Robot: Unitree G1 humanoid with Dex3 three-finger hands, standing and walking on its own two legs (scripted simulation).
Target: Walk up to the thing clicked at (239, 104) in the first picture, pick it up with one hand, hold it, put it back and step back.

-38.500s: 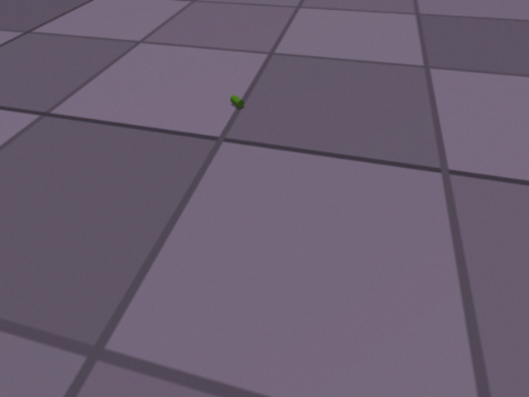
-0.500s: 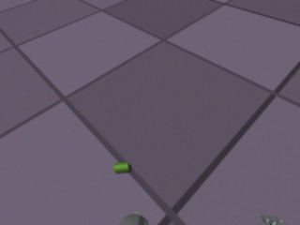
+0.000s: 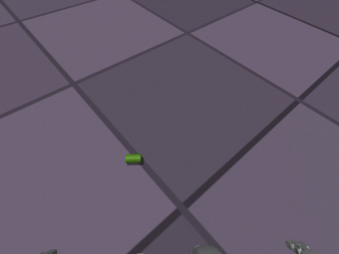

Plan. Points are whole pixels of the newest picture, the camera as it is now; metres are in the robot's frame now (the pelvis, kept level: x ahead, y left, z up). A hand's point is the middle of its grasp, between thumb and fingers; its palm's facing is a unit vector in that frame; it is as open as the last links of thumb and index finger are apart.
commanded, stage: step back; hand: left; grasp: from above
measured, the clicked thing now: (133, 158) +0.75 +0.22 -0.73
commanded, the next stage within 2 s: stand in 1.88 s
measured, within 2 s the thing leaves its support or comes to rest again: neither
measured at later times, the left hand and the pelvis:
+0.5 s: hand out of the picture -0.08 +0.26 -0.15, palm faces +0.04 -0.90 -0.44, open 7.4 cm; pelvis -0.18 -0.03 -0.01, yaw +3 degrees
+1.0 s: hand out of the picture -0.28 +0.22 -0.14, palm faces +0.04 -0.91 -0.42, open 7.4 cm; pelvis -0.30 -0.05 +0.00, yaw +1 degrees
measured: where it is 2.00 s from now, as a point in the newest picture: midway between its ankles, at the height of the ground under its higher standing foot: outside the picture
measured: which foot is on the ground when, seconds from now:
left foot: down 0.00-0.18, up 0.20-0.44, down 0.46-0.80, up 0.82-1.00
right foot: up 0.00-0.12, down 0.14-0.48, up 0.50-0.76, down 0.78-1.00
